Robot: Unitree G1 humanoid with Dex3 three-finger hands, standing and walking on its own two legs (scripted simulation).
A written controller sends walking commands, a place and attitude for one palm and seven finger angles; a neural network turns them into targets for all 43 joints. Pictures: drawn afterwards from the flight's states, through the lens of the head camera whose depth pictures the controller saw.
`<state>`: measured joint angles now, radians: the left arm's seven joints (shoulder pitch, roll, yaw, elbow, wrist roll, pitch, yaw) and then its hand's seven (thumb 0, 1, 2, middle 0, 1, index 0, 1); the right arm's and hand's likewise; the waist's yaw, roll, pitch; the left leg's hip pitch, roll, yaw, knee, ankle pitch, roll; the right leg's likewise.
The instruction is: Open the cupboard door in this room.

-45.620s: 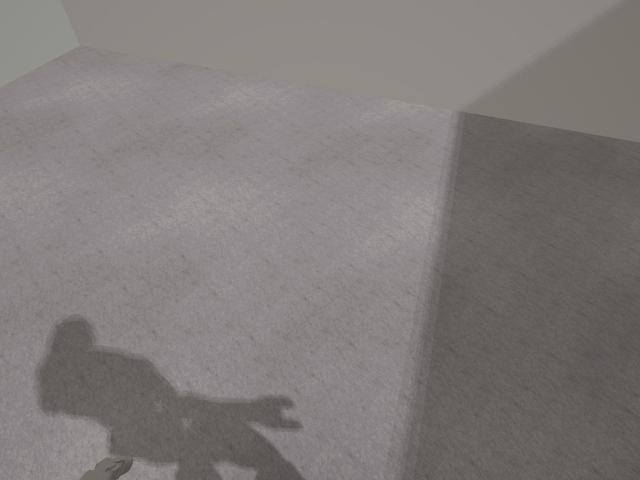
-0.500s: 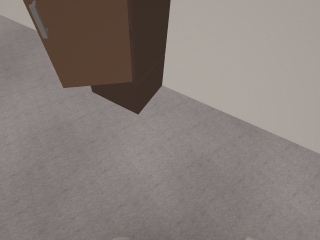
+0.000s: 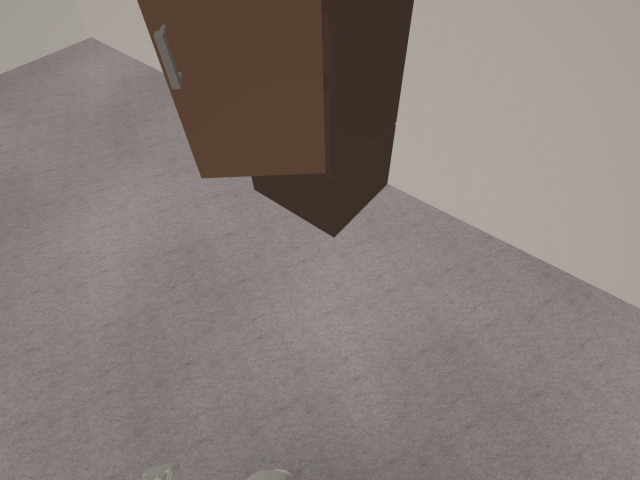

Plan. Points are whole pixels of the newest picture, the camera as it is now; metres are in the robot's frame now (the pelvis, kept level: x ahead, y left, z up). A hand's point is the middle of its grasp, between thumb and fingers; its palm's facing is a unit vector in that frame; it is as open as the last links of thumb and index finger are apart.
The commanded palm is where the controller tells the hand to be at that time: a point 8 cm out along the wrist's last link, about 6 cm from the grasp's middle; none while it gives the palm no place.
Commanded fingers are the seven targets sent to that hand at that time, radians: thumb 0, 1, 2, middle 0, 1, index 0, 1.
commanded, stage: take the last steps up to it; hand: left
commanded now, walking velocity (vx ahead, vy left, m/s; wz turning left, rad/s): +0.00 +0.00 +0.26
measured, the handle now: (170, 57) +1.01 +0.42 +0.02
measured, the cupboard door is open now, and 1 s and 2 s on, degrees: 41 41 41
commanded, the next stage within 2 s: come to a stop and stand still in 1.58 s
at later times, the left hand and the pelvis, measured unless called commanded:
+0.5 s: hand out of the picture -0.04 +0.26 -0.18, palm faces +0.22 -0.96 -0.19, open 7.3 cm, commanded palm none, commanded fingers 0.00 0.90 0.90 -0.20 -0.30 -0.20 -0.30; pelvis +0.03 +0.07 +0.01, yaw +8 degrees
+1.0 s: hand (181, 360) +0.31 +0.26 -0.15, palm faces +0.11 -0.98 -0.17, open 7.3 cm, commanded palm none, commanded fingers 0.00 0.90 0.90 -0.20 -0.30 -0.20 -0.30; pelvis +0.19 +0.08 -0.01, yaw +8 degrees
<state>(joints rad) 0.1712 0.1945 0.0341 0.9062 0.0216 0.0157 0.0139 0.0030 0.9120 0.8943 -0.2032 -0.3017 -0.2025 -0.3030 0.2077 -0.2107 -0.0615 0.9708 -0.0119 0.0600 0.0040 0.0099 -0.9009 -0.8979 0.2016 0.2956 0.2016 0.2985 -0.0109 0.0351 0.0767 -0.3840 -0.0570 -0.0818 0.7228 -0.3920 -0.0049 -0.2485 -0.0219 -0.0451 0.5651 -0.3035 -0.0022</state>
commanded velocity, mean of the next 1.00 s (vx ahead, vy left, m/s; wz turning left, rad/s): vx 0.28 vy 0.07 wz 0.05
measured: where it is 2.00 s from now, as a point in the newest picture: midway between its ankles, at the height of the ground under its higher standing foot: (284, 394)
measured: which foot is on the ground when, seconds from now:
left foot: up 0.00-0.38, down 0.40-0.92, up 0.94-1.00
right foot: down 0.00-0.40, up 0.42-0.92, down 0.94-1.00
